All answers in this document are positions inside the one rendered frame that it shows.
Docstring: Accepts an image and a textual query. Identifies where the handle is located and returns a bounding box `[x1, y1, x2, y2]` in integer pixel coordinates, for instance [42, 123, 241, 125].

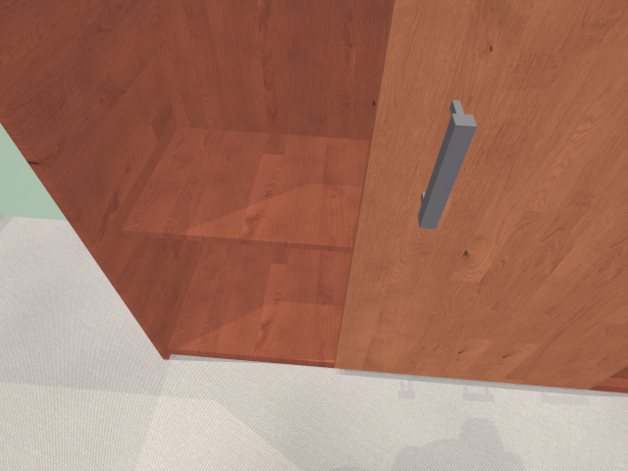
[418, 100, 477, 229]

